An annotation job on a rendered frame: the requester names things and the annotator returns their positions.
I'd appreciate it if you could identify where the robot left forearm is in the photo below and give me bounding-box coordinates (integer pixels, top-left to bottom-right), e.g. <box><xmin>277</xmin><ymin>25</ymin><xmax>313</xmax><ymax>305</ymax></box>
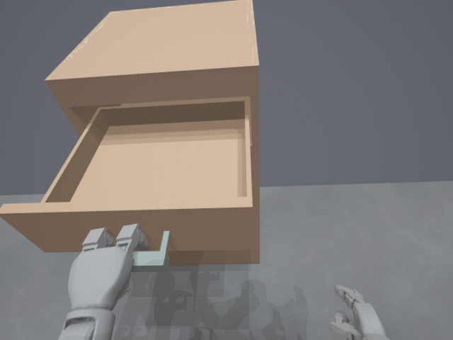
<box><xmin>58</xmin><ymin>307</ymin><xmax>115</xmax><ymax>340</ymax></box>

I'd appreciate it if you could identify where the drawer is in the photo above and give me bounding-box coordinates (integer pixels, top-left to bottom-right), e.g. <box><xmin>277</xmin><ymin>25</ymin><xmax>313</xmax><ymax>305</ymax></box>
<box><xmin>0</xmin><ymin>98</ymin><xmax>254</xmax><ymax>253</ymax></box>

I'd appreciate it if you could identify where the right robot hand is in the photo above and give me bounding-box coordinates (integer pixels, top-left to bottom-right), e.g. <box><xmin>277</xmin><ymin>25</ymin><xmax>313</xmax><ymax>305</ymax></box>
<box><xmin>331</xmin><ymin>285</ymin><xmax>386</xmax><ymax>340</ymax></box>

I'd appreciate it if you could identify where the handle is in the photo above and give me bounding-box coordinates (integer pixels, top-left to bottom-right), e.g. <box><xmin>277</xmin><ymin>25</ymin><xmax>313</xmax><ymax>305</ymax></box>
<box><xmin>131</xmin><ymin>231</ymin><xmax>171</xmax><ymax>272</ymax></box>

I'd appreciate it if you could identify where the cabinet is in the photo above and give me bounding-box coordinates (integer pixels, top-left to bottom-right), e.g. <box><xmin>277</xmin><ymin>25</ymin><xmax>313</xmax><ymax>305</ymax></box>
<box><xmin>44</xmin><ymin>0</ymin><xmax>260</xmax><ymax>265</ymax></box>

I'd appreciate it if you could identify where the left robot hand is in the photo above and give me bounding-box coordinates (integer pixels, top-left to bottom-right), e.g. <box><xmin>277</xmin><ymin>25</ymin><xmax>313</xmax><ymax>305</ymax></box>
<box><xmin>68</xmin><ymin>224</ymin><xmax>149</xmax><ymax>311</ymax></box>

